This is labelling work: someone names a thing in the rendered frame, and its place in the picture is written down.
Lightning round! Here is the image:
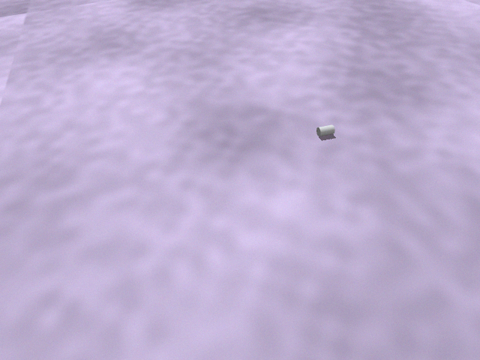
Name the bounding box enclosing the can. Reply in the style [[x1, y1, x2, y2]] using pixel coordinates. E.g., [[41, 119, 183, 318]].
[[316, 124, 335, 137]]

